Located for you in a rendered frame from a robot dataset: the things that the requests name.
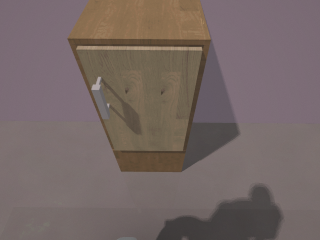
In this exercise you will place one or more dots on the cupboard door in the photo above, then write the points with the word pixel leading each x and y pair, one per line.
pixel 150 90

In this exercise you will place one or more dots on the handle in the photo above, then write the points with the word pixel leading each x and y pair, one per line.
pixel 99 97

